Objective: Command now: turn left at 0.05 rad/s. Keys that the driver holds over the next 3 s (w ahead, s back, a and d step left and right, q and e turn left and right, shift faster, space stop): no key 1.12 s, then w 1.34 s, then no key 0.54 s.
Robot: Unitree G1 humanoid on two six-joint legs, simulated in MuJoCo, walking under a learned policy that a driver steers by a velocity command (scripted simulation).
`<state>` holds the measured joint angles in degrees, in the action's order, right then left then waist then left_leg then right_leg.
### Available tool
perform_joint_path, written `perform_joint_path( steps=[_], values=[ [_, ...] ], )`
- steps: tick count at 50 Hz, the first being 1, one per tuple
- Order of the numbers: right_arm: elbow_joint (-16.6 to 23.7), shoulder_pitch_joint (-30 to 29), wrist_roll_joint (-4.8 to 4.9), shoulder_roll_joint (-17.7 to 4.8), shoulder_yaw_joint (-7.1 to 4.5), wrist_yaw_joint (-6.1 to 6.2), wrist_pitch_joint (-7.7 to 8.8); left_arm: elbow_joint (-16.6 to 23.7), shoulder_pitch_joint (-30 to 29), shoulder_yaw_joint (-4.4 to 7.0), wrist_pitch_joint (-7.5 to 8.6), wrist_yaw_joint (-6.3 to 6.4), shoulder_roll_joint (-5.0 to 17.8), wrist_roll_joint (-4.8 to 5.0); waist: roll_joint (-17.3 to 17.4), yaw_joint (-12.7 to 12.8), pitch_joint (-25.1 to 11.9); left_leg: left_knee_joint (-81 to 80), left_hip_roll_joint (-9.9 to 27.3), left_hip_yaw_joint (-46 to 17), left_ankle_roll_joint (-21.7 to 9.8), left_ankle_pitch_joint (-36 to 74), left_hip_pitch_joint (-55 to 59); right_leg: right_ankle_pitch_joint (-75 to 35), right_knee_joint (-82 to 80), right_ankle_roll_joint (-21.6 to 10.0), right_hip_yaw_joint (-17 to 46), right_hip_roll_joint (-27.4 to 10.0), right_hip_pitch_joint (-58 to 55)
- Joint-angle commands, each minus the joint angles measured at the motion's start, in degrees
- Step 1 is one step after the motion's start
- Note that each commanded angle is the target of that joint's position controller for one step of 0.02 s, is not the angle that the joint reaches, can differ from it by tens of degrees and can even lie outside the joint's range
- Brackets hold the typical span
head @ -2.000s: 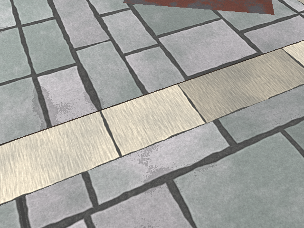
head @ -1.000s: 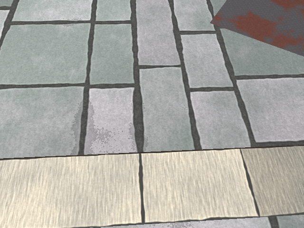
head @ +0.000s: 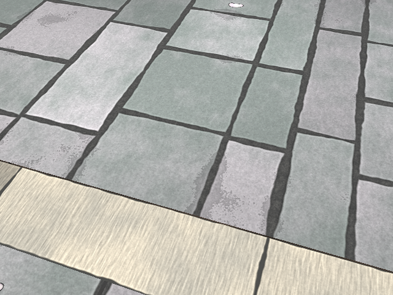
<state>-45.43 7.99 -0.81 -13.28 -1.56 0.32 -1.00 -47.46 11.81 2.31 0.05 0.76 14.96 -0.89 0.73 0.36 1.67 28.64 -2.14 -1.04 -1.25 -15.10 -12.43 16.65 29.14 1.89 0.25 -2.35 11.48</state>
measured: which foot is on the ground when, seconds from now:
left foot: down 0.00-1.00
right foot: down 0.00-1.00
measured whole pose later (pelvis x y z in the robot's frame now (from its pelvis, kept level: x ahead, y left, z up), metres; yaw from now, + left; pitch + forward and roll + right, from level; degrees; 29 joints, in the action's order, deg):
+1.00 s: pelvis +0.00 -0.01 +0.00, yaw +0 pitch -2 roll +0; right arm -63.6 10.6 0.0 -12.4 -1.4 2.2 -0.7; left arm -61.0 14.0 0.5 0.4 2.3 12.5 -0.2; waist -0.1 0.0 2.3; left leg 27.5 -0.4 -1.4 0.0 -14.8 -11.2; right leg 15.6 27.2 0.7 -0.1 -0.7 10.0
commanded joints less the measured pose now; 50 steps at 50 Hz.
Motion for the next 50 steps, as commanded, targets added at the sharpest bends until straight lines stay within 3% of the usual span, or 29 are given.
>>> perform_joint_path(
  steps=[1, 10, 25, 50],
  values=[
    [2.39, -1.72, 0.10, -6.75, -2.01, 0.68, 0.14, 2.13, -0.99, 1.18, 1.66, 0.18, 6.35, -0.01, -4.14, -0.21, -1.82, -3.95, 3.77, -4.03, -1.39, 6.13, 1.44, -8.01, -5.61, -1.31, 2.58, -2.38, 1.18],
    [-3.57, 0.27, 0.47, -6.56, -2.24, 1.17, 0.40, -1.09, -0.55, 0.71, 1.38, 0.91, 6.13, 0.32, -0.52, 0.05, -1.23, -4.35, 3.72, -3.53, -0.35, 9.06, 1.92, -8.59, -5.48, -1.70, 1.87, -1.33, 0.00],
    [-11.49, 1.53, 0.73, -6.71, -1.85, 1.87, 0.53, -6.89, 0.34, 0.13, 0.96, 1.19, 5.18, 0.52, -0.82, -0.25, -0.50, -4.87, 3.62, -2.69, -0.10, 10.53, 2.83, -9.29, -6.31, -1.74, 0.80, 0.01, -0.25],
    [-16.98, 3.99, 0.83, -5.06, -0.61, 2.05, 0.68, -12.49, 4.60, -0.85, 0.73, 1.70, 3.37, 0.70, -0.61, -0.36, 0.68, -5.59, 3.10, -1.54, 0.12, 8.65, 1.50, -7.70, -6.71, -1.95, 0.31, 0.85, 0.79]
  ],
)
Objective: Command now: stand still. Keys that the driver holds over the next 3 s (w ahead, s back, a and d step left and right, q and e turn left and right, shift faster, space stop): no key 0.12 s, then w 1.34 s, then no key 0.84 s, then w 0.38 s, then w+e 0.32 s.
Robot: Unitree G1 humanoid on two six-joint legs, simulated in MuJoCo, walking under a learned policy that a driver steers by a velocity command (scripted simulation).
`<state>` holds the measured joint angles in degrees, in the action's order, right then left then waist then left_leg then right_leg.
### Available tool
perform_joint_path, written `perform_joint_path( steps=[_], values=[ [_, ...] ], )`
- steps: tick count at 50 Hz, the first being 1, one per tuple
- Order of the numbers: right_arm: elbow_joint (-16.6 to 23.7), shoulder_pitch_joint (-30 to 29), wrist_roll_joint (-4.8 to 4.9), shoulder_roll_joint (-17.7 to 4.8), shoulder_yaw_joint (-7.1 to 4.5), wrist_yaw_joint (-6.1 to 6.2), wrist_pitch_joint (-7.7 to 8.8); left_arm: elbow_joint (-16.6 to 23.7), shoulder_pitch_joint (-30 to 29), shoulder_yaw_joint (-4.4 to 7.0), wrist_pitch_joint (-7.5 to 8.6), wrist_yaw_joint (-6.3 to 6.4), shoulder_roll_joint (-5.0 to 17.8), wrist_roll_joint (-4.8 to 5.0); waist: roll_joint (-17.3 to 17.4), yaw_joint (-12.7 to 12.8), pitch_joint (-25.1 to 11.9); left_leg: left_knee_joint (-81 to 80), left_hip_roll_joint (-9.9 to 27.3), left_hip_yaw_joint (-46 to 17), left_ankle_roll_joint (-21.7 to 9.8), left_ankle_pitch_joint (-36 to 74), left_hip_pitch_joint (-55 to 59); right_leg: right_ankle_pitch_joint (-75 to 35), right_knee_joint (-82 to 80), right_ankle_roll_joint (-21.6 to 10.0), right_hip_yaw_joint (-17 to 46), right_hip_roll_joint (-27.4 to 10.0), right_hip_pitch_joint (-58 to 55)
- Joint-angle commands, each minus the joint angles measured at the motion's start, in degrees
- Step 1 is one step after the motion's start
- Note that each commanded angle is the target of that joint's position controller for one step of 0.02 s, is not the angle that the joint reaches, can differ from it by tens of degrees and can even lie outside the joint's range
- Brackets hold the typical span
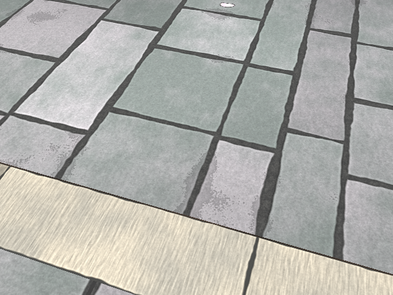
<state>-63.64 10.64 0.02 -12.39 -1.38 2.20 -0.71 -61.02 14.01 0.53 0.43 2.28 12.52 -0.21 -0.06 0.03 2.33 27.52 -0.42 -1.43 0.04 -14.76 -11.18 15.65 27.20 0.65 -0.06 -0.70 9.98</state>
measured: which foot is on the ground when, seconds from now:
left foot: down 0.00-0.44, up 0.46-0.82, down 0.84-1.00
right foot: down 0.00-0.84, up 0.86-1.00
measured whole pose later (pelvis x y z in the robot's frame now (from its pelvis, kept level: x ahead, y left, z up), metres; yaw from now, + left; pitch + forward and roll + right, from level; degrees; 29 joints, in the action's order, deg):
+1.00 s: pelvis +0.34 +0.01 +0.00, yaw -1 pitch +0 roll +1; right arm -54.3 10.4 -0.1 -14.1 -2.7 -2.2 5.7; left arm -54.7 16.8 2.3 6.0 0.6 14.2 1.5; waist -1.8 -0.3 2.1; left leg 23.7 -3.9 3.8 -4.6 -7.3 -16.9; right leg 18.5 70.4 -3.0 3.0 -4.3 26.2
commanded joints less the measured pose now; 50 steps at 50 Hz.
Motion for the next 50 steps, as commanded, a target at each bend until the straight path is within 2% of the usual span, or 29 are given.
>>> perform_joint_path(
  steps=[1, 6, 8, 11, 15, 18, 20, 22, 23, 24, 25, 26, 28, 30, 31, 33, 34, 36, 38, 39, 41, 42, 43, 44, 45, 46, 47, 48, 50],
  values=[
    [1.14, 1.50, 0.00, -5.87, -0.75, 0.19, 0.39, 0.95, 2.57, 0.90, 0.35, 0.19, 5.72, 0.03, 0.17, -0.03, 0.06, -4.47, 1.36, -1.12, -1.16, 8.24, 0.19, -6.65, -4.77, -0.72, 0.62, -0.78, 2.33],
    [0.82, 2.38, 0.01, -5.47, -0.53, 0.23, 0.44, 0.37, 3.44, 0.79, 0.33, 0.22, 5.23, 0.06, 0.13, -0.03, 0.26, -4.47, 1.30, -0.96, -1.13, 7.92, -0.13, -6.45, -4.74, -0.78, 0.60, -0.69, 2.56],
    [0.11, 4.00, 0.37, -5.36, -0.59, 0.39, 0.30, -0.48, 4.90, 0.88, 0.08, 0.43, 4.98, 0.44, 0.21, -0.11, -0.31, -4.02, -0.26, 0.31, -1.91, -7.99, -0.84, 8.08, -3.98, -1.63, -0.69, 0.91, 3.16],
    [1.30, 4.10, 0.86, -6.22, -1.05, 0.39, 1.25, 0.93, 4.15, 1.29, 0.80, 0.62, 5.81, 0.96, 0.38, -0.22, 6.26, -4.00, 1.12, -2.48, -4.80, -27.04, -8.10, 25.56, -3.09, -4.61, 2.11, -0.28, 9.97],
    [1.35, 8.16, 1.62, -6.02, -1.33, -0.71, 4.10, 2.07, 4.46, 1.26, 3.65, -0.62, 4.15, 1.48, 2.16, -1.13, 5.59, -4.75, 5.12, -8.99, -8.03, -26.11, -5.23, 20.98, 1.25, -6.02, 3.66, -1.10, 13.05],
    [0.90, 12.39, 1.95, -8.87, -2.15, -1.28, 5.18, 4.08, 2.28, 0.81, 5.53, -1.64, 1.73, 1.77, 8.71, -1.74, 4.88, -11.91, 12.72, -22.23, -12.94, -27.64, 0.26, 11.48, 10.50, -5.59, -1.10, 1.67, 17.06],
    [2.14, 10.72, 1.90, -10.00, -2.39, -1.39, 5.47, 4.25, 3.68, 0.75, 6.40, -2.09, 1.43, 1.95, 9.81, 0.32, 5.39, -11.88, 15.52, -26.12, -14.33, -20.56, -1.90, 9.08, 9.67, -7.08, -1.27, 1.50, 13.94],
    [6.30, 0.46, 2.27, -8.77, -2.08, -1.55, 5.86, 0.18, 15.43, 1.68, 6.92, -2.49, 3.33, 1.91, 5.50, 7.26, 4.15, -1.51, 9.99, -14.32, -9.93, -2.95, -11.77, 4.23, 0.29, -8.31, 2.16, 0.36, -1.59],
    [9.45, -4.68, 2.08, -5.65, -1.37, -1.89, 7.00, -3.33, 25.22, 3.87, 7.09, -2.48, 9.81, 2.12, -9.03, 10.29, 1.56, 18.66, 0.28, -0.29, -4.48, 9.35, -24.80, -4.37, -6.32, -11.38, 16.04, -6.53, -17.63],
    [10.00, -3.20, 0.82, -4.64, -1.19, -2.18, 8.43, -4.20, 30.03, 4.45, 6.65, -2.92, 12.42, 1.59, -19.28, 10.15, -1.26, 35.40, -3.46, 2.93, -1.60, -11.09, -38.84, -18.91, -10.13, -14.97, 32.64, -17.52, -29.30],
    [9.81, -2.82, 1.39, -5.79, -1.43, -2.77, 8.95, -3.12, 26.99, 2.98, 6.47, -2.88, 8.01, 0.60, -11.16, 7.49, 0.21, 43.53, -0.63, -1.47, -2.74, -15.87, -44.35, -22.84, -8.78, -15.61, 32.77, -19.85, -28.90],
    [10.41, -3.66, 2.54, -5.18, -1.34, -3.17, 9.09, -1.97, 23.86, 2.49, 6.28, -2.92, 6.57, 0.08, -6.91, 5.96, 2.06, 49.04, 1.12, -1.98, -3.71, -13.51, -48.29, -25.45, -8.75, -15.48, 28.90, -19.29, -28.42],
    [12.21, -6.52, 2.55, -4.35, -1.40, -3.38, 8.94, -1.11, 20.24, 1.34, 5.43, -3.03, 4.99, 0.35, -2.36, 4.04, 4.50, 47.79, 4.92, -0.25, -4.43, -7.24, -52.06, -28.29, -11.91, -13.53, 20.11, -17.41, -25.73],
    [13.46, -6.96, 1.98, -2.84, -1.11, -3.90, 8.25, -0.13, 17.93, 0.33, 4.48, -2.47, 2.54, 0.13, -3.84, 2.31, 4.82, 40.26, 5.82, 2.46, -3.53, -1.86, -44.72, -26.91, -16.33, -11.01, 12.92, -12.94, -17.80],
    [14.23, -8.22, 1.65, -1.81, -0.66, -4.21, 7.92, 0.98, 15.76, 0.22, 4.34, -1.92, 2.95, -0.06, -4.02, 1.75, 5.48, 34.23, 5.14, 4.00, -2.59, 2.58, -39.68, -25.97, -18.47, -10.53, 9.70, -10.78, -12.13],
    [16.66, -13.54, 1.07, -0.24, 0.27, -4.40, 7.43, 2.52, 13.74, 0.57, 4.55, -0.89, 5.51, -0.12, -3.99, 2.06, 6.40, 18.60, 2.86, 6.24, -1.21, 12.84, -26.18, -22.87, -22.20, -9.80, 4.19, -7.18, -0.95],
    [17.88, -15.95, 1.14, -0.56, 0.32, -4.35, 7.14, 2.34, 15.17, 1.10, 4.95, -0.52, 7.52, 0.22, -5.08, 2.45, 6.29, 13.94, 1.73, 6.76, -1.04, 15.57, -21.64, -22.32, -24.53, -10.13, 4.40, -7.86, 0.42],
    [19.66, -18.02, 1.69, -2.95, -0.11, -4.29, 6.67, 1.44, 16.65, 1.92, 5.44, -0.31, 9.18, 1.21, -6.42, 1.67, 6.85, 7.99, 1.08, 5.51, -2.15, 17.29, -19.71, -23.99, -25.27, -10.00, 4.48, -10.13, -3.70],
    [20.49, -17.55, 1.79, -5.76, -1.09, -4.34, 6.75, 1.15, 16.82, 2.43, 5.35, -0.42, 9.19, 1.38, -6.47, 0.08, 4.93, 3.56, -0.11, 4.98, -4.03, 17.03, -17.81, -36.33, -20.52, -8.60, 3.91, -11.73, -11.00],
    [20.10, -15.07, 1.78, -7.20, -1.82, -4.30, 6.79, 1.21, 16.63, 2.80, 4.94, -0.48, 9.75, 0.95, -7.53, -1.52, 1.90, 3.47, -1.35, 5.36, -4.92, 15.70, -14.29, -46.12, -15.96, -7.77, 3.60, -12.38, -14.29],
    [15.68, -0.23, 2.20, -10.89, -4.05, -3.77, 6.28, 1.95, 15.09, 3.01, 3.48, -0.71, 9.72, -0.14, -8.92, -8.75, -7.50, 3.91, -3.35, 6.42, -7.72, 13.09, 2.71, -59.90, 3.16, -5.66, 1.35, -10.62, -14.00],
    [13.38, 9.57, 1.69, -13.52, -4.94, -3.30, 5.83, 3.43, 14.46, 2.31, 3.33, -0.99, 8.24, -0.87, -5.68, -12.14, -14.05, 6.18, 4.79, -2.68, -10.65, 11.01, 20.34, -45.61, 19.26, -4.59, 1.45, -8.66, -1.03],
    [11.76, 15.16, 0.10, -18.20, -5.74, -3.58, 5.94, 4.01, 23.44, -0.22, 4.41, -2.03, -1.97, -0.66, 12.43, -6.54, -25.61, 0.11, 21.85, -33.67, -22.18, -1.02, 39.37, 0.99, 44.56, -1.18, 2.44, 3.46, 19.71],
    [11.09, 14.33, 0.14, -13.00, -4.36, -3.88, 5.89, 3.06, 20.82, 0.55, 6.37, -2.70, 1.89, 1.06, 11.61, -8.17, -25.69, -11.09, 22.28, -46.38, -22.21, -8.29, 36.41, 15.70, 53.54, -2.63, 10.16, 4.19, 25.93],
    [11.72, 7.49, 0.73, -10.46, -3.55, -3.86, 6.32, 6.08, 13.15, 1.90, 7.30, -2.85, 6.41, 3.01, 9.50, -6.17, -12.82, -12.74, 20.26, -36.57, -18.44, -9.14, 25.86, 12.41, 55.42, -3.75, 8.10, 0.59, 31.61],
    [13.12, 1.23, 0.78, -8.55, -2.87, -3.99, 6.79, 7.54, 8.41, 2.07, 7.65, -2.43, 7.54, 3.09, 3.01, -4.05, -7.25, -14.52, 18.24, -27.73, -16.26, -4.22, 14.46, 6.13, 52.39, -4.32, 6.68, -3.01, 29.39],
    [13.52, -2.14, 0.14, -7.05, -2.36, -4.33, 7.24, 7.72, 6.68, 2.67, 7.30, -1.82, 7.67, 2.45, 0.43, -1.87, -4.20, -16.01, 16.04, -21.38, -14.78, 1.64, 5.71, 2.60, 49.00, -4.28, 5.48, -5.23, 26.19],
    [13.24, -3.61, -0.54, -5.83, -1.92, -4.52, 7.52, 7.59, 8.08, 2.99, 6.40, -1.44, 6.74, 1.87, 1.70, 0.67, -3.32, -17.77, 13.52, -16.20, -13.67, 4.06, -0.03, 0.60, 46.29, -4.26, 5.79, -7.15, 21.87],
    [11.89, -2.76, -0.33, -5.53, -1.75, -4.64, 7.66, 7.47, 10.12, 2.86, 4.83, -1.08, 4.11, 1.57, 4.18, 2.46, -2.19, -20.47, 11.84, -11.54, -14.07, 4.80, -5.66, 0.51, 42.34, -3.67, 4.88, -8.09, 18.86]
  ],
)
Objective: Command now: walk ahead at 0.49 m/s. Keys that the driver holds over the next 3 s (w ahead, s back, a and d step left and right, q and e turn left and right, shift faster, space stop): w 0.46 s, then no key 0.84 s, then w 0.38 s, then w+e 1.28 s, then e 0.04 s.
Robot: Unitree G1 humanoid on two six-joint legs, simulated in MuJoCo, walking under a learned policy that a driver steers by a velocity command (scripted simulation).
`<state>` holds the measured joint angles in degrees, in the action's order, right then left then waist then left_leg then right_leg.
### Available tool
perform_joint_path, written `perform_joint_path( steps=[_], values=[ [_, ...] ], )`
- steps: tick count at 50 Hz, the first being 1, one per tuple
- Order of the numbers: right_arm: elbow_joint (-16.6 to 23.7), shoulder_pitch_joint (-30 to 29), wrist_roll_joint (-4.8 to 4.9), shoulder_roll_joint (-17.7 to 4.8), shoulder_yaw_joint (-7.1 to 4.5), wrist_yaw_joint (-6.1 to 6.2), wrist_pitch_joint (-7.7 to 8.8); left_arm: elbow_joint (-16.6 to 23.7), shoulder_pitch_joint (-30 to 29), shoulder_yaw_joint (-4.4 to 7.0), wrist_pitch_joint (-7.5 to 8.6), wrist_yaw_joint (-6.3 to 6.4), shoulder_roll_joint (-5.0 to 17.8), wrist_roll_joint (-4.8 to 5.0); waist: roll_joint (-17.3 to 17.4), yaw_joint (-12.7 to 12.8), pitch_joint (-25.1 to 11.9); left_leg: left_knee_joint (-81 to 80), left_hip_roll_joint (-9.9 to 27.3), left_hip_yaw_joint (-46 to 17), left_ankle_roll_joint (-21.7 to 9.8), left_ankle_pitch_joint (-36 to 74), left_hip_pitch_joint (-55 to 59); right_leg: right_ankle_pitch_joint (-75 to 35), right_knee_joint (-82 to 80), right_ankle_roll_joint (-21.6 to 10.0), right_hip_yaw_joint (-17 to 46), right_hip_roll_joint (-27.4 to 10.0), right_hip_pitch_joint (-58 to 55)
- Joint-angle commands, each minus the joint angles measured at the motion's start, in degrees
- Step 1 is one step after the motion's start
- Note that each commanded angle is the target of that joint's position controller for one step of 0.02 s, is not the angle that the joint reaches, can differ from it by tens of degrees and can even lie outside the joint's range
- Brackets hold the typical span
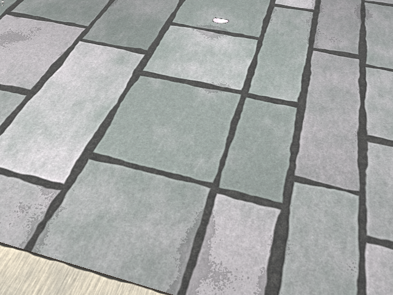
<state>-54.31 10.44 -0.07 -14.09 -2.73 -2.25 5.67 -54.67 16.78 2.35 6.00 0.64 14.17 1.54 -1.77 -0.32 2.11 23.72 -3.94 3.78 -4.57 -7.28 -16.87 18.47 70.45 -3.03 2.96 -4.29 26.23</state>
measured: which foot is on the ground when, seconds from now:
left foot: down 0.00-0.38, up 0.40-0.80, down 0.82-1.00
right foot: up 0.00-0.36, down 0.38-1.00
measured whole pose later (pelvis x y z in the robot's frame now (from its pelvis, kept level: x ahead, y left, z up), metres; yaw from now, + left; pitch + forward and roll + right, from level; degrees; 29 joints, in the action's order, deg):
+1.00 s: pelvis +0.44 -0.06 -0.01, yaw +0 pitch +1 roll +0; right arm -55.0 5.3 -0.4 -11.7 -2.0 0.7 0.8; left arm -58.0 12.0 2.0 -0.1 1.9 13.1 -0.6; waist -1.2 1.6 1.1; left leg 29.9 -0.7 1.8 -2.0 -8.6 -22.1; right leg 20.8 31.1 0.1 -1.1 -0.4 10.3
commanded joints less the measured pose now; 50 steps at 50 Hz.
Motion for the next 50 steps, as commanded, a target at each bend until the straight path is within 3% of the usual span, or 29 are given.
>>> perform_joint_path(
  steps=[1, 5, 9, 13, 16, 17, 18, 19, 20, 21, 22, 23, 24, 26, 28, 30, 33, 36, 38, 40, 41, 42, 43, 44, 45, 46, 48, 50],
  values=[
    [1.84, -1.37, -0.08, -4.51, -0.50, 0.06, 1.39, 1.79, 6.25, 1.17, -1.18, 0.72, 2.55, -0.42, 6.06, 2.97, -0.75, -17.85, 15.04, -15.05, -9.87, -2.33, -1.62, -3.29, -3.11, 0.62, 1.28, -4.88, 3.47],
    [0.49, 3.47, -0.05, -8.02, -1.20, 1.95, 1.19, 5.75, -3.97, 1.63, -1.13, 0.85, 3.88, -1.44, 4.20, 0.89, 1.45, -19.69, 15.39, -13.03, -10.20, -0.47, 1.38, -15.38, -16.60, 3.09, 0.62, -5.87, 11.77],
    [-0.35, 7.95, 0.80, -9.19, -1.35, 2.72, 0.50, 7.92, -12.67, 1.04, -0.46, -0.13, 2.63, -0.96, 3.94, -2.15, 1.63, -18.82, 14.09, -8.99, -7.82, 1.98, 5.37, -24.17, -31.54, 3.67, -2.10, -2.98, 9.61],
    [-2.03, 12.30, 1.34, -9.66, -1.63, 2.78, -0.55, 10.21, -18.53, 0.66, -0.13, -1.55, 3.04, -0.32, 4.16, -4.03, 2.64, -15.28, 16.78, -9.22, -7.15, 1.97, 13.19, -21.26, -38.29, 2.99, -2.20, -1.65, 10.17],
    [-2.21, 12.17, 1.39, -10.55, -2.16, 2.89, -1.55, 10.85, -17.09, 1.18, 0.46, -2.35, 5.02, -0.20, 5.42, -2.07, 1.56, -10.53, 19.08, -10.36, -5.78, 6.65, 17.74, -14.57, -41.33, 0.68, -2.80, -0.31, 6.35],
    [-1.85, 10.83, 1.33, -10.80, -2.19, 2.88, -1.90, 10.01, -13.21, 1.86, 0.66, -2.38, 6.30, -0.23, 5.92, 0.58, -0.52, -5.81, 18.22, -9.32, -4.81, 14.89, 17.75, -13.22, -42.62, -0.42, -4.26, 1.27, 0.50],
    [-1.47, 10.36, 0.95, -9.45, -1.68, 2.83, -2.23, 7.29, -4.48, 3.33, 0.76, -2.13, 8.92, -0.33, 4.97, 4.54, -5.87, 4.88, 14.94, -6.67, -3.32, 23.04, 15.87, -13.09, -43.28, -2.13, -5.34, 2.85, -11.01],
    [0.15, 10.82, -0.12, -6.92, -0.52, 2.84, -2.19, 4.93, 6.87, 4.75, 0.74, -1.67, 13.68, -1.01, -0.78, 8.20, -15.25, 23.13, 11.22, -3.17, -1.10, 14.14, 5.65, -13.88, -41.81, -6.05, 5.01, -6.39, -28.52],
    [0.71, 17.61, 0.06, 0.86, 1.66, 2.25, -0.74, 3.10, 11.25, 5.88, 0.34, -2.02, 18.72, -1.30, -17.16, 4.83, -21.75, 43.13, 0.19, -2.02, 2.82, -18.49, -18.26, -3.74, -48.89, -15.50, 32.70, -18.66, -48.14],
    [-0.01, 14.84, 1.46, -5.34, 0.39, 2.09, 0.69, 3.59, 10.81, 4.18, 0.46, -2.17, 12.36, -1.08, -11.52, 6.54, -21.59, 50.88, 2.33, -10.24, 2.03, -24.89, -25.08, 1.90, -53.59, -14.76, 38.62, -18.32, -47.99],
    [1.69, 9.14, 2.74, -8.86, -0.55, 1.92, 1.58, 4.76, 5.47, 3.24, 0.66, -2.01, 9.60, -1.12, -7.93, 5.91, -13.50, 52.10, 5.41, -9.97, 0.83, -20.09, -28.75, -1.49, -53.66, -11.83, 29.60, -16.37, -41.28],
    [2.27, 6.09, 2.54, -8.59, -0.52, 2.23, 1.77, 5.91, 0.73, 2.69, 0.63, -1.96, 8.23, -1.41, -3.37, 4.32, -9.80, 49.96, 8.50, -8.47, 0.74, -14.81, -26.70, -8.25, -54.56, -10.50, 22.29, -14.15, -33.70],
    [2.37, 4.34, 1.53, -8.15, -0.88, 2.60, 1.45, 6.44, -2.80, 2.16, 0.58, -2.14, 6.61, -1.84, -1.27, 2.75, -5.82, 46.24, 9.87, -7.75, 1.33, -12.00, -24.05, -18.77, -55.89, -9.84, 16.65, -12.07, -26.40],
    [1.67, 6.72, 0.96, -6.03, -1.05, 2.84, -0.17, 5.76, -4.15, 1.54, 0.73, -2.41, 4.59, -2.46, -2.10, -0.40, -4.79, 42.16, 10.83, -7.45, 2.39, -10.57, -16.82, -35.28, -57.07, -9.08, 9.00, -9.36, -19.70],
    [1.45, 8.17, 0.59, -3.90, -0.84, 3.09, -1.30, 4.41, -3.10, 1.75, 0.96, -2.07, 5.82, -2.54, -1.85, -1.94, -4.72, 37.72, 10.13, -6.38, 3.72, -9.00, -14.85, -47.67, -56.98, -9.75, 4.33, -8.80, -17.35],
    [2.74, 4.91, 0.05, -3.23, -0.59, 3.23, -1.77, 3.80, -3.67, 1.92, 0.53, -1.23, 7.00, -2.43, -1.84, -2.09, -4.32, 29.20, 9.76, -5.63, 4.81, -4.26, -14.58, -51.50, -57.26, -9.57, 0.59, -7.74, -16.18],
    [3.79, -0.62, 0.02, -2.60, -0.14, 2.97, -2.06, 2.77, -2.88, 1.94, -0.35, -0.40, 7.91, -2.18, -2.97, -0.19, -5.24, 16.58, 7.88, -3.91, 4.89, 5.63, -9.48, -49.73, -57.06, -7.76, -3.48, -5.28, -15.65],
    [4.22, -3.64, 0.16, -3.74, -0.35, 2.79, -2.34, 0.90, -1.21, 1.85, -1.13, -0.14, 7.96, -1.82, -3.25, 1.03, -5.24, 11.24, 6.99, -4.52, 4.41, 8.32, -7.60, -45.46, -55.97, -7.77, -2.53, -6.46, -18.46],
    [4.49, -4.80, -0.17, -4.73, -0.63, 2.64, -2.19, 0.04, -1.69, 1.89, -1.68, 0.00, 7.73, -1.45, -3.26, 0.90, -4.65, 8.83, 6.78, -4.94, 3.18, 5.81, -7.25, -43.09, -53.45, -7.51, -1.11, -7.51, -20.34],
    [3.34, -2.21, -0.71, -5.64, -1.17, 2.52, -1.82, -0.41, -2.90, 1.76, -2.25, 0.22, 7.13, -0.78, -1.89, -1.27, -5.30, 1.84, 6.01, -4.30, 1.43, 9.98, -1.86, -37.72, -48.30, -5.43, -0.71, -6.10, -20.71],
    [2.50, -0.36, -1.10, -8.30, -1.99, 2.82, -1.67, -0.86, -0.40, 1.60, -2.22, 0.24, 6.47, -1.30, 1.19, -1.00, -6.88, -0.19, 7.96, -6.38, 0.20, 25.86, 4.33, -32.75, -44.65, -2.94, -1.49, -2.95, -19.48],
    [2.46, 0.43, -1.40, -11.28, -2.51, 3.17, -1.81, -1.23, 3.77, 1.24, -1.76, 0.18, 5.04, -2.64, 5.96, 1.85, -10.47, 4.14, 13.27, -10.72, -2.69, 43.97, 14.01, -20.21, -39.92, -0.44, -3.35, 1.23, -13.82],
    [1.44, 1.79, -1.33, -7.91, -1.68, 3.36, -2.53, -3.25, 9.11, 0.09, -1.93, 0.28, 0.87, -2.55, 12.30, 2.85, -14.84, 5.33, 18.99, -16.59, -9.41, 45.83, 20.94, -3.10, -34.69, 2.38, -4.20, 3.47, -8.36],
    [1.13, 1.63, -0.50, -4.12, -0.76, 3.20, -3.24, -3.18, 6.41, 0.19, -2.84, 0.55, 1.93, -2.16, 11.61, 1.36, -14.35, 2.82, 20.74, -20.16, -11.48, 37.91, 18.27, 7.68, -32.58, 3.69, -3.43, 3.92, -7.87],
    [1.28, -0.75, -0.47, -3.61, -0.28, 3.05, -3.62, -2.21, 3.45, 0.49, -3.85, 0.85, 3.12, -1.50, 10.73, 1.86, -12.20, 0.49, 20.20, -20.98, -10.87, 27.23, 14.66, 10.16, -33.05, 3.92, -2.59, 3.47, -7.01],
    [1.71, -3.36, -0.68, -4.27, -0.28, 3.01, -3.94, -2.25, 2.29, 0.56, -4.99, 1.31, 3.18, -1.33, 9.92, 2.77, -10.65, -1.24, 19.23, -21.17, -9.27, 17.22, 11.04, 7.98, -35.58, 3.81, -2.19, 2.81, -7.87],
    [3.05, -9.06, -0.33, -5.87, -0.70, 3.06, -4.35, -2.86, 1.97, 0.62, -6.86, 1.76, 3.89, -2.22, 9.00, 4.51, -7.38, -3.69, 15.10, -16.94, -4.04, 0.00, 1.35, -1.32, -44.13, 2.77, -2.14, 2.15, -14.53],
    [3.20, -9.87, 0.06, -5.18, -0.75, 3.11, -4.44, -3.67, 1.23, 0.79, -7.05, 1.52, 5.39, -2.31, 5.11, 2.80, -2.21, -3.45, 9.61, -10.53, 0.04, -8.88, -0.45, 1.09, -45.98, 1.36, -2.69, 1.93, -11.96]
  ],
)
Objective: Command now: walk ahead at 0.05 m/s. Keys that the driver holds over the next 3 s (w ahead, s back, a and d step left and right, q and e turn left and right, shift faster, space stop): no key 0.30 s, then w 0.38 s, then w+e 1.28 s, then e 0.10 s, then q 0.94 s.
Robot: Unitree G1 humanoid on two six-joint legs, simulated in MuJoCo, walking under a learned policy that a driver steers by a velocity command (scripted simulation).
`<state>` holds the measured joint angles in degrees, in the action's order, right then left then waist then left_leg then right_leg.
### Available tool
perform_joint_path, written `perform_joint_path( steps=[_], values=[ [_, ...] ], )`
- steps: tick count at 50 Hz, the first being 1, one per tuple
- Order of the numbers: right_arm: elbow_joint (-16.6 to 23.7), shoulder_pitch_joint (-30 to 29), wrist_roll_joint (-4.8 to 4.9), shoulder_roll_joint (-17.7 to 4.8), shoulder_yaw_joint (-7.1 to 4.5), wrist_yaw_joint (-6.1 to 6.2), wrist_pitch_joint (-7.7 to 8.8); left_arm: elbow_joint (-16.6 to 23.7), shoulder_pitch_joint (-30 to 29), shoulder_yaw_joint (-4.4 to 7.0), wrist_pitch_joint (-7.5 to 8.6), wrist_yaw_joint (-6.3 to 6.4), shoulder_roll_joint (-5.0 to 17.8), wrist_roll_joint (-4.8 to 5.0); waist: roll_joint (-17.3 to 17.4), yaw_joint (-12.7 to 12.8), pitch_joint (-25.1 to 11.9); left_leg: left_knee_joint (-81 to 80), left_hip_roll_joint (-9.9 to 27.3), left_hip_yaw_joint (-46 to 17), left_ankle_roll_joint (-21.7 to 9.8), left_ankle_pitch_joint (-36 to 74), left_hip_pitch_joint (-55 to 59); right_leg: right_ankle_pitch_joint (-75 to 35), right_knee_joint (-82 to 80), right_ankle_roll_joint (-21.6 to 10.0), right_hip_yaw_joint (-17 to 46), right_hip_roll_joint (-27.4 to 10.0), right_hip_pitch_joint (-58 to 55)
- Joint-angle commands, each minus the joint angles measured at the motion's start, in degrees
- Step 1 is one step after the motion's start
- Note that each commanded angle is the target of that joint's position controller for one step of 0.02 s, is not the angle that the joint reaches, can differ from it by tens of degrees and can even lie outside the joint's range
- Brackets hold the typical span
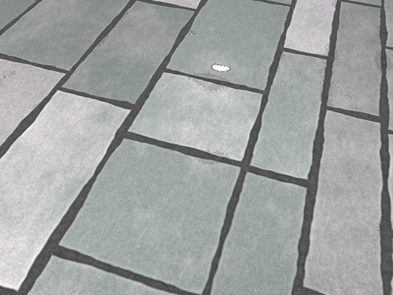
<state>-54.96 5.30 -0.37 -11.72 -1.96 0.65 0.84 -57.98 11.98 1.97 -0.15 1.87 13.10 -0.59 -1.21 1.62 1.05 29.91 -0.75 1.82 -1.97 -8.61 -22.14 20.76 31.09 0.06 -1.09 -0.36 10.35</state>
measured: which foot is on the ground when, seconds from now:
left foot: down 0.00-1.00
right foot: down 0.00-0.56, up 0.58-1.00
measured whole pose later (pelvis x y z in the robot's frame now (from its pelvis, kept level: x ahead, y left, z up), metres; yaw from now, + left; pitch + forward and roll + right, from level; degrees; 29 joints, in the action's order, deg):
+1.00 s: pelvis +0.24 +0.00 +0.00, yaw -7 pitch +1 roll +2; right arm -61.7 22.0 -0.2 -12.8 -2.8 1.1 5.0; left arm -51.4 2.6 3.4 3.3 -2.2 12.6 1.6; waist -1.5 -3.8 0.8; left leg 9.4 -1.6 10.3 -0.5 -19.5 8.8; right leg -0.8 37.6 -3.6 -1.3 -5.0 38.1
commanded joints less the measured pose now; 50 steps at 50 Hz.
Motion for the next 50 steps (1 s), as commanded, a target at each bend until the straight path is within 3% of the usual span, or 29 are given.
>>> perform_joint_path(
  steps=[1, 4, 7, 15, 16, 17, 19, 21, 22, 24, 26, 27, 28, 29, 30, 31, 33, 34, 36, 39, 41, 46, 49, 50],
  values=[
    [2.99, -3.44, 0.25, -7.53, -1.58, 0.31, 0.65, -0.64, 5.59, 1.07, -0.46, 0.23, 5.86, 0.00, 3.62, 0.44, -1.15, -7.96, 5.64, -7.94, -2.13, -3.25, 6.73, -1.92, -7.06, -2.00, 1.43, -2.05, 4.34],
    [1.15, -0.64, 0.76, -7.29, -1.83, 0.75, 1.21, -1.59, 5.59, 1.16, 0.99, 0.03, 5.56, -0.03, 1.43, -0.51, -4.41, -2.48, 5.15, -6.46, -3.86, 16.03, 13.47, -9.35, -7.63, -1.27, 1.88, -2.59, 3.75],
    [0.25, -0.48, 0.68, -6.76, -1.94, 0.75, 0.76, -2.34, 5.59, 1.03, 1.21, -0.04, 4.71, 0.26, 0.66, -0.73, -5.39, -0.81, 4.97, -5.82, -4.76, 20.63, 15.37, -12.63, -6.92, -0.87, 1.49, -2.44, 3.21],
    [-1.52, -1.76, 0.61, -6.36, -2.16, 0.88, -0.73, -3.68, 6.82, 0.75, 0.67, 0.32, 3.98, 0.19, 1.07, -0.73, -1.76, -1.62, 3.95, -5.12, -3.70, 13.16, 14.08, -8.56, -7.78, -1.16, 1.36, -2.52, 4.85],
    [-2.35, -0.82, 0.61, -5.79, -2.06, 0.91, -0.88, -4.37, 8.20, 0.63, 0.69, 0.32, 3.44, 0.20, 1.03, -0.61, -2.52, -1.92, 3.28, -4.56, -3.45, 6.09, 14.53, -2.67, -8.82, -1.49, 1.20, -2.36, 4.72],
    [-2.67, -0.69, 0.91, -6.06, -2.22, 0.98, -1.07, -4.54, 8.54, 0.79, 0.65, 0.38, 3.94, 0.49, 0.28, -0.76, -0.92, -1.53, 2.15, -3.70, -3.15, -4.10, 13.34, 4.97, -9.92, -2.44, 1.82, -2.55, 6.14],
    [-2.40, -1.68, 1.17, -6.87, -2.58, 1.02, -0.69, -3.47, 8.07, 1.46, 1.01, 0.67, 6.32, 1.11, -2.62, -0.48, 3.81, 1.40, -0.48, -1.43, -2.43, -20.53, 6.39, 17.71, -12.88, -5.95, 6.49, -5.42, 7.66],
    [-0.81, -5.55, 1.73, -5.85, -2.45, 0.37, 1.16, -3.55, 10.81, 2.29, 2.41, 0.80, 8.84, 1.67, -6.69, 1.08, 8.72, 8.60, -1.75, 1.94, -1.47, -15.85, -3.67, 21.39, -19.20, -10.49, 17.15, -13.45, 3.11],
    [-0.37, -6.14, 1.81, -5.45, -2.39, -0.12, 2.16, -3.48, 9.93, 2.79, 3.26, 0.84, 10.00, 1.77, -8.21, 0.70, 10.79, 11.75, 0.17, 1.20, -1.82, -12.64, -7.61, 17.54, -19.83, -12.31, 21.10, -17.62, 1.03],
    [-0.30, -5.26, 1.94, -5.25, -2.49, -0.94, 3.63, -3.44, 10.18, 2.74, 4.49, 0.57, 8.42, 1.86, -7.37, -0.20, 10.73, 12.20, 2.11, 0.68, -2.68, -13.64, -10.42, 4.53, -16.98, -12.58, 20.26, -19.09, -3.37],
    [-2.31, 0.55, 2.56, -4.77, -2.83, -1.48, 4.24, -2.51, 7.80, 2.57, 4.60, -0.14, 7.71, 2.26, -5.98, -3.57, 8.62, 3.32, 0.57, 3.04, -3.48, -12.11, 1.38, -2.71, -12.55, -9.67, 13.60, -15.07, 0.33],
    [-4.70, 6.95, 2.50, -6.37, -3.88, -1.47, 4.22, -1.60, 5.91, 2.52, 4.67, -0.44, 7.78, 2.03, -5.03, -6.41, 5.50, 0.94, -1.28, 3.00, -3.96, -8.62, 13.20, -11.63, -7.09, -7.73, 9.49, -11.30, 5.39],
    [-6.61, 14.56, 2.25, -10.86, -5.45, -1.31, 4.36, -0.10, 3.94, 2.12, 4.99, -0.60, 6.50, 2.05, 2.79, -9.20, 2.25, -5.12, 4.97, -9.34, -7.36, -9.98, 23.10, -20.19, 8.42, -4.28, 2.37, -5.08, 12.99],
    [-7.99, 22.68, 2.05, -15.86, -6.50, -1.66, 4.37, 1.84, 4.64, 1.28, 5.77, -0.43, 3.00, 1.80, 17.55, -10.93, -3.50, -16.01, 18.11, -35.02, -15.87, -14.62, 33.67, -4.43, 30.10, -0.30, -2.17, 2.51, 25.34],
    [-7.86, 20.34, 1.22, -11.19, -4.41, -2.01, 5.02, 3.02, 2.04, 1.77, 6.42, -0.63, 4.38, 2.35, 13.26, -8.83, -3.15, -19.62, 22.63, -43.30, -16.87, -15.09, 32.11, 9.73, 41.21, -1.44, 5.48, 1.53, 31.36],
    [-6.50, 15.37, 1.07, -8.40, -3.18, -2.06, 5.54, 3.40, 1.64, 2.09, 6.75, -1.13, 5.07, 3.48, 9.07, -6.27, 0.69, -18.80, 22.01, -36.70, -15.01, -14.74, 28.02, 6.77, 44.84, -3.37, 7.07, -1.76, 33.92],
    [-4.69, 10.47, 0.86, -6.18, -1.93, -2.33, 5.90, 2.82, 1.66, 2.62, 6.73, -1.18, 4.82, 3.27, 3.80, -3.45, 3.07, -20.31, 17.10, -23.54, -11.04, -10.59, 22.03, -2.93, 39.30, -4.97, 5.77, -6.34, 32.43],
    [-4.64, 10.06, 0.63, -5.50, -1.48, -2.20, 5.83, 2.70, 1.80, 3.19, 6.27, -1.04, 5.46, 2.70, 4.43, -2.58, 2.95, -21.20, 14.87, -18.87, -9.42, -7.30, 19.86, -5.60, 35.91, -4.82, 5.18, -7.61, 29.64],
    [-5.20, 12.18, 0.15, -6.07, -1.37, -1.44, 5.44, 2.26, 2.30, 3.38, 5.17, -1.29, 4.19, 2.61, 5.18, -2.23, 2.75, -22.64, 13.23, -12.69, -8.53, -1.79, 18.66, -8.65, 32.19, -3.58, 3.73, -7.98, 27.91],
    [-5.93, 15.17, -0.44, -8.41, -1.72, -0.13, 5.34, 4.33, -2.86, 3.22, 4.23, -1.50, 2.91, 2.35, 3.70, -3.18, 4.16, -24.32, 13.99, -8.53, -8.80, 3.23, 19.22, -13.82, 25.81, -1.76, 3.91, -7.93, 32.51],
    [-5.61, 15.29, -0.65, -8.82, -1.83, 0.38, 5.19, 5.92, -6.29, 2.88, 4.14, -1.80, 2.38, 2.34, 3.94, -3.72, 4.77, -24.98, 13.92, -5.29, -8.34, 4.97, 19.01, -17.98, 19.79, -1.46, 4.47, -7.17, 33.35],
    [-5.37, 17.49, 0.01, -8.95, -2.02, 0.78, 5.07, 9.54, -14.23, 1.83, 4.27, -3.34, 1.83, 2.19, 3.57, -5.53, 6.79, -25.77, 14.53, 2.49, -7.22, 8.76, 21.05, -24.66, 9.08, -2.49, 1.12, -5.60, 31.65],
    [-5.42, 18.86, 0.44, -9.41, -2.33, 0.67, 4.21, 12.01, -17.62, 1.38, 4.34, -4.68, 1.75, 2.25, 3.56, -5.79, 7.67, -22.58, 16.17, 5.46, -6.40, 13.73, 26.31, -21.40, 5.50, -4.30, -0.79, -4.77, 31.83],
    [-5.08, 18.34, 0.58, -10.11, -2.54, 0.70, 3.90, 12.75, -17.78, 1.48, 4.38, -5.12, 2.19, 2.24, 4.10, -5.11, 7.21, -20.33, 16.60, 6.49, -5.93, 19.78, 27.56, -19.03, 4.62, -5.17, -2.03, -3.85, 30.21]
  ],
)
